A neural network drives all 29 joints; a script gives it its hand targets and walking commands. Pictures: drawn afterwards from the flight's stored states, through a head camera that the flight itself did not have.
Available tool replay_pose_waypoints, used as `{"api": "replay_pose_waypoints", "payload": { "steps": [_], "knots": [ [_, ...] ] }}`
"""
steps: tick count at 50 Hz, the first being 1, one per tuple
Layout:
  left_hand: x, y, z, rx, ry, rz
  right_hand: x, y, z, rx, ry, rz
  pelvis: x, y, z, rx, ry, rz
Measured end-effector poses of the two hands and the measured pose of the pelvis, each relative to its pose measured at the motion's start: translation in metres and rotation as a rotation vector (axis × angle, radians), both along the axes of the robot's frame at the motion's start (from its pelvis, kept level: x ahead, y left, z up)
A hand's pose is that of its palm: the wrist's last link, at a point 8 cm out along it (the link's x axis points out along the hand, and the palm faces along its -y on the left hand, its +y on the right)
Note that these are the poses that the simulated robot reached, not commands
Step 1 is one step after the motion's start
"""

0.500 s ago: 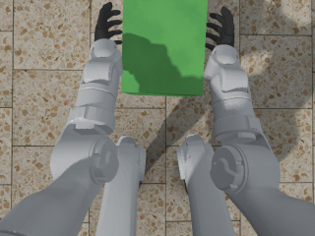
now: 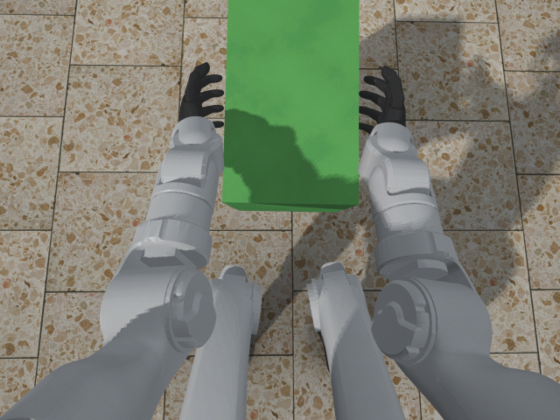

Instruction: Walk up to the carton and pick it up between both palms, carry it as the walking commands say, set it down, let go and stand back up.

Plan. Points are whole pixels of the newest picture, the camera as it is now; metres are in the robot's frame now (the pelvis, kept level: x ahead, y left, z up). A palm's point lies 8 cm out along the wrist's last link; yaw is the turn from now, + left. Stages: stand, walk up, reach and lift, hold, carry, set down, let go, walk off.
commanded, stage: reach and lift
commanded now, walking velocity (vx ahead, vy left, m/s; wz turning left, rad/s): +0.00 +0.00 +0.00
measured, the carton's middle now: (290, 114) +0.55 -0.02 -0.15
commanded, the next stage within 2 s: none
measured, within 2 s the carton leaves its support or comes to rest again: neither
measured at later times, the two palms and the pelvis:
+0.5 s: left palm (180, 114) +0.48 +0.12 +0.00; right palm (408, 119) +0.46 -0.13 +0.01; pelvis +0.01 +0.00 +0.06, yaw +0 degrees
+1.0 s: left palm (154, 103) +0.46 +0.12 +0.08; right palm (442, 108) +0.44 -0.13 +0.09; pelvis +0.04 +0.00 +0.13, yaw +0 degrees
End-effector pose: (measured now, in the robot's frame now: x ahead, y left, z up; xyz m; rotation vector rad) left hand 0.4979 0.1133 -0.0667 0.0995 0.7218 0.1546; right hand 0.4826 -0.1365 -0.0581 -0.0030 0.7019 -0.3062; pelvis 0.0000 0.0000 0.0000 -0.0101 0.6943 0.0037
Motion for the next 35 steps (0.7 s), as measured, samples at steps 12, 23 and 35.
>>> {"api": "replay_pose_waypoints", "payload": {
  "steps": [12, 23, 35],
  "knots": [
    [-0.011, 0.002, 0.033, 0.002, -0.001, 0.013, -0.009, 0.003, 0.034, 0.004, -0.005, -0.001, 0.005, 0.001, 0.027, -0.001, -0.030, 0.003],
    [-0.018, 0.002, 0.066, 0.000, -0.003, 0.013, -0.017, 0.002, 0.066, 0.011, -0.009, -0.010, 0.013, 0.002, 0.055, -0.002, -0.060, 0.003],
    [-0.028, 0.003, 0.100, -0.005, -0.009, 0.018, -0.027, 0.004, 0.101, 0.021, -0.018, -0.020, 0.024, 0.003, 0.087, -0.001, -0.099, 0.003]
  ]
}}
